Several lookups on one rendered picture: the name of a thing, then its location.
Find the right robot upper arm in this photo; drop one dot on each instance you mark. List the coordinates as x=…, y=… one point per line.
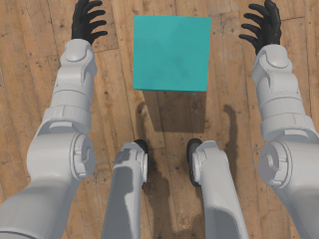
x=291, y=168

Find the robot right hand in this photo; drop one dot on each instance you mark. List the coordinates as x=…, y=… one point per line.
x=269, y=32

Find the carton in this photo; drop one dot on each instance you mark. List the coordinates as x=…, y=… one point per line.
x=171, y=53

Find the robot left thigh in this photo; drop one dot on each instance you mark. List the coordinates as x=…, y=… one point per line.
x=123, y=213

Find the left robot upper arm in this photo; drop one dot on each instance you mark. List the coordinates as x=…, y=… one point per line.
x=57, y=163

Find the robot right thigh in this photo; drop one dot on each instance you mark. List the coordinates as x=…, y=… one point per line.
x=223, y=218

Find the right robot forearm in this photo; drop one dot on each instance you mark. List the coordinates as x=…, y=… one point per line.
x=279, y=99

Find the robot thigh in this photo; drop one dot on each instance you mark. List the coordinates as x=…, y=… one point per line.
x=223, y=218
x=123, y=213

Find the left robot forearm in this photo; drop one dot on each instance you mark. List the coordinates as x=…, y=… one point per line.
x=72, y=96

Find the robot left hand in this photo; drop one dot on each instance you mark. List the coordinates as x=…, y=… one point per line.
x=81, y=26

